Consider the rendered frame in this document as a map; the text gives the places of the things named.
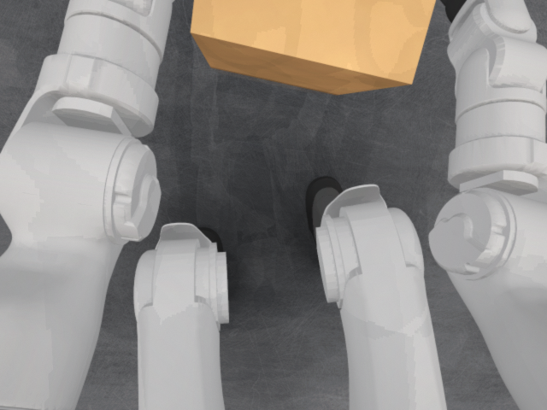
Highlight carton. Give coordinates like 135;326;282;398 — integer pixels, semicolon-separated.
191;0;436;95

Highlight right robot hand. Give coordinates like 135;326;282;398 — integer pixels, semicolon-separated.
440;0;467;23

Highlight robot right forearm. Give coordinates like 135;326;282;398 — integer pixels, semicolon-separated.
447;0;547;203

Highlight robot left foot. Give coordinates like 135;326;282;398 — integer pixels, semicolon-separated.
198;227;223;252

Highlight robot left forearm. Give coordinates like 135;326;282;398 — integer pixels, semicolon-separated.
0;0;174;215

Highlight robot right upper arm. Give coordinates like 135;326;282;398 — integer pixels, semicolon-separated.
429;188;547;410

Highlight robot left upper arm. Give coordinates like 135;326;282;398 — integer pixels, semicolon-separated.
0;121;161;410

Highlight robot left shin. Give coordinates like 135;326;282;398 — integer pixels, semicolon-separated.
133;223;212;320

